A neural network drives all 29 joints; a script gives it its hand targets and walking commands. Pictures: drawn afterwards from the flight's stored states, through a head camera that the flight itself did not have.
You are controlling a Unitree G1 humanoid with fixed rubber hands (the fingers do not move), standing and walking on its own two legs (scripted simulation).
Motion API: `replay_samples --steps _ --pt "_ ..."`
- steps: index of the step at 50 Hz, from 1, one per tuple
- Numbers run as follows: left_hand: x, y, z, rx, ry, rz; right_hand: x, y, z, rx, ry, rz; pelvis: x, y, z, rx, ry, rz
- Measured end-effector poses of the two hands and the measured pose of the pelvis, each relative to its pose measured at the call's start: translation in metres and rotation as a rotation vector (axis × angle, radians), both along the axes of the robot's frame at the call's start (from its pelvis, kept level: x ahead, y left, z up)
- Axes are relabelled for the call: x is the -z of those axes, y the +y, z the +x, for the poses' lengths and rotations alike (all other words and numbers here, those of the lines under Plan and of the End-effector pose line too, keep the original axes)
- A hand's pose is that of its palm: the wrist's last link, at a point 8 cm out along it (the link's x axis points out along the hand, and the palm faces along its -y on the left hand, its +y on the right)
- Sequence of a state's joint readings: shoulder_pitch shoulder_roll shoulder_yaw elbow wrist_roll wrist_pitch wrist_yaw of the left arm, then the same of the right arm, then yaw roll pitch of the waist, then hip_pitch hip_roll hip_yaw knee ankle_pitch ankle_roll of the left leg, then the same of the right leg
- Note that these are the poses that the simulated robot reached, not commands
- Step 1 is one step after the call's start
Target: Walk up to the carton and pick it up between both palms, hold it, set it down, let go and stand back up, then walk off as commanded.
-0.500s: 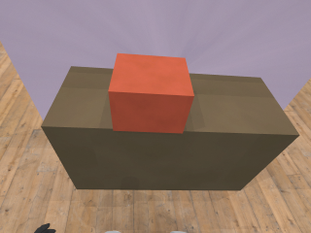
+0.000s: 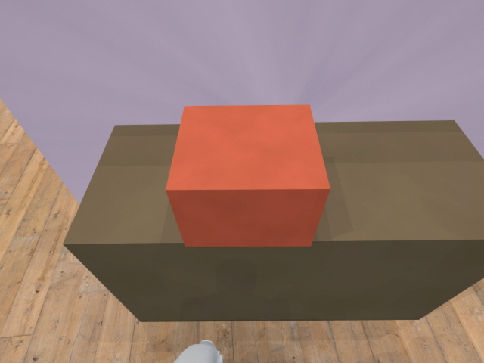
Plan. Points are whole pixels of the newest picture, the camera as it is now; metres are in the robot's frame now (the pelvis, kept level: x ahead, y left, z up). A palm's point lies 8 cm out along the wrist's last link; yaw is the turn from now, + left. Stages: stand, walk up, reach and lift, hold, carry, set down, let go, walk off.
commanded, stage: walk up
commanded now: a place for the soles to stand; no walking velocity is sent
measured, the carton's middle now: (247, 175) +0.50 +0.00 -0.01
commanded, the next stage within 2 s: none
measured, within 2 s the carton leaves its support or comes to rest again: neither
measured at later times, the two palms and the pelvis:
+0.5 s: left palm out of the picture +0.13 +0.27 -0.08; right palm out of the picture +0.12 -0.35 -0.11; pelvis +0.07 -0.03 +0.01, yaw +0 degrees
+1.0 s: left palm (74, 357) +0.16 +0.29 -0.10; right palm out of the picture +0.12 -0.30 -0.10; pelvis +0.07 +0.00 +0.01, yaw +0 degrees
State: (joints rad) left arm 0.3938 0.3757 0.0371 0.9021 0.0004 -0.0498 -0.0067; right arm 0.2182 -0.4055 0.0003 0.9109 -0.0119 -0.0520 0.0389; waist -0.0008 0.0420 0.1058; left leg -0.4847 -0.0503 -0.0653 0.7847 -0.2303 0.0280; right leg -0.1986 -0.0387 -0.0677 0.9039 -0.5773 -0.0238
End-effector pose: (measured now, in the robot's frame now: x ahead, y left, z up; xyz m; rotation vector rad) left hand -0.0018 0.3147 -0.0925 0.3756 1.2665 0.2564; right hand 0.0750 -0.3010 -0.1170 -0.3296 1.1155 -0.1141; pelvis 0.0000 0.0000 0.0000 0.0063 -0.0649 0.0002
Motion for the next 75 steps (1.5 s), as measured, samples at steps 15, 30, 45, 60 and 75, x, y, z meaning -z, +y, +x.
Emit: replay_samples --steps 15,30,45,60,75 --pt "0.007 -0.051 0.154 0.075 -0.247 -0.075 -0.015 -0.030 0.031 0.044 0.026 -0.035 -0.004 -0.034 0.052 -0.002 -0.027 0.047" --pt "-0.010 -0.032 0.125 0.019 -0.106 -0.002 -0.004 -0.029 0.055 0.034 0.071 -0.044 -0.010 -0.020 0.073 -0.004 0.014 0.024" --pt "0.001 -0.029 0.165 0.050 -0.203 -0.074 -0.011 0.001 0.043 0.063 0.098 -0.039 -0.012 -0.007 0.070 -0.006 0.014 0.008" --pt "0.008 -0.024 0.157 0.042 -0.198 -0.102 -0.021 0.002 0.041 0.058 0.077 -0.072 -0.012 0.001 0.062 -0.009 0.007 -0.001" --pt "0.002 -0.017 0.143 0.039 -0.215 -0.084 -0.018 0.009 0.035 0.052 0.037 -0.054 -0.011 0.005 0.044 -0.010 -0.017 -0.006"
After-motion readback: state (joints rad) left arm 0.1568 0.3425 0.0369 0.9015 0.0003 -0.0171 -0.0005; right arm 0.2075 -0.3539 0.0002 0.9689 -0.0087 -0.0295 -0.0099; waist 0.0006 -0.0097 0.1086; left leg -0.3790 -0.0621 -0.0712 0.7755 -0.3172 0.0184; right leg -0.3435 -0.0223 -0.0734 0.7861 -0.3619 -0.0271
